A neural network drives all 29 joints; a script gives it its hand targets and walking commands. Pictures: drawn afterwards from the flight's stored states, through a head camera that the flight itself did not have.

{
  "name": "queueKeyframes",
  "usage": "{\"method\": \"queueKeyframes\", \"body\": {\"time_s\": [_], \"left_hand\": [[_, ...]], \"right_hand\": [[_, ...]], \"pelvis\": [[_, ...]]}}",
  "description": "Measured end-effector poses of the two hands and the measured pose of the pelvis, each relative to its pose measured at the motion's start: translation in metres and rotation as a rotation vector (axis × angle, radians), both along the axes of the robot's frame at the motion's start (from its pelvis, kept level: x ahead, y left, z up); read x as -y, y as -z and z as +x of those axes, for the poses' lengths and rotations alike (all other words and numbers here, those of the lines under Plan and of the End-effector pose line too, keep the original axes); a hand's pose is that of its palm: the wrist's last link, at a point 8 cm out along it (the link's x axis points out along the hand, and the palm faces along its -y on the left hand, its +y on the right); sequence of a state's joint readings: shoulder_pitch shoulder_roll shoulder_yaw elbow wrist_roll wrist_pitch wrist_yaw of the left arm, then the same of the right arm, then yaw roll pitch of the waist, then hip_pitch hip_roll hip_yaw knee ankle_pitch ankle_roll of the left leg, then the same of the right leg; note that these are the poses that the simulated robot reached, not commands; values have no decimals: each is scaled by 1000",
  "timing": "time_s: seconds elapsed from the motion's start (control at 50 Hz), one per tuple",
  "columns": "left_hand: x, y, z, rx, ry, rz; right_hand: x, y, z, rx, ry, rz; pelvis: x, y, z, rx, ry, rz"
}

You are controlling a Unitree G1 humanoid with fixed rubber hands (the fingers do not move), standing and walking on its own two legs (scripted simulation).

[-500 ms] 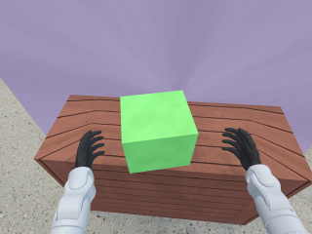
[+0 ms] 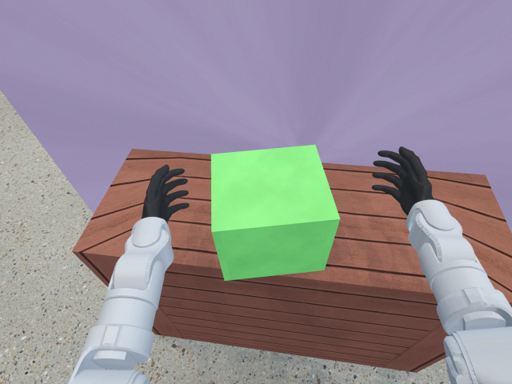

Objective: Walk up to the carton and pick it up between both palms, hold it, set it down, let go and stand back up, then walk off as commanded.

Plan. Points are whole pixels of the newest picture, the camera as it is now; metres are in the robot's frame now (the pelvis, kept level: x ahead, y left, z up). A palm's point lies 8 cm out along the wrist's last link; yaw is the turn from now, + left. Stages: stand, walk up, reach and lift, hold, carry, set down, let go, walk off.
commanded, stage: reach and lift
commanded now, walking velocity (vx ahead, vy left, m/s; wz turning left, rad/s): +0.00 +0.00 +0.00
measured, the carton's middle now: (269, 213) +0.45 +0.07 -0.03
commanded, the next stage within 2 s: none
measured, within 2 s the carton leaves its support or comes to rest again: neither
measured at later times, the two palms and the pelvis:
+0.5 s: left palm (159, 185) +0.38 +0.24 +0.09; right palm (386, 167) +0.47 -0.13 +0.10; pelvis -0.01 +0.00 +0.00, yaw +1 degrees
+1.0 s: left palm (174, 219) +0.38 +0.23 +0.01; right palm (383, 192) +0.47 -0.14 +0.03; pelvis -0.01 +0.00 -0.02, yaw +1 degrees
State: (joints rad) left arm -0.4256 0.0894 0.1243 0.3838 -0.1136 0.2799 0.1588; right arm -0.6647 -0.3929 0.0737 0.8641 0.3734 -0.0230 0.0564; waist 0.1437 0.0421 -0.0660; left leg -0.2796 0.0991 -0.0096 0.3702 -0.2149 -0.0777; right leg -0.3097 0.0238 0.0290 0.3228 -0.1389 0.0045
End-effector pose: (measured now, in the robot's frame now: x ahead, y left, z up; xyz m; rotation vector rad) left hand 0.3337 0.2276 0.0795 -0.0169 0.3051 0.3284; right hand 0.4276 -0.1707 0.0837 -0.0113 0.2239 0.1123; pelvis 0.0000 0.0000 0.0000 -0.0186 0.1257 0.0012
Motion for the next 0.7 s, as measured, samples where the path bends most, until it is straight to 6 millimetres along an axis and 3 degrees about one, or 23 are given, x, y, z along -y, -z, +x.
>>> {"method": "queueKeyframes", "body": {"time_s": [0.18,0.34,0.5,0.6,0.7], "left_hand": [[-11,-2,23,5,-25,-24],[-17,0,31,3,-14,-3],[-12,-15,50,29,6,10],[-13,-14,61,5,5,19],[-10,1,62,-19,16,19]], "right_hand": [[2,-8,22,-7,-9,-42],[-20,-10,34,-7,-21,-35],[-43,-14,47,-21,-31,-22],[-42,-15,53,-55,-10,-41],[-36,-12,55,-62,10,-50]], "pelvis": [[6,1,0,-39,7,3],[4,2,-1,-90,-8,0],[-1,5,-7,-134,-25,-7],[-1,6,-10,-157,-25,-11],[-1,8,-9,-180,-24,-15]]}}
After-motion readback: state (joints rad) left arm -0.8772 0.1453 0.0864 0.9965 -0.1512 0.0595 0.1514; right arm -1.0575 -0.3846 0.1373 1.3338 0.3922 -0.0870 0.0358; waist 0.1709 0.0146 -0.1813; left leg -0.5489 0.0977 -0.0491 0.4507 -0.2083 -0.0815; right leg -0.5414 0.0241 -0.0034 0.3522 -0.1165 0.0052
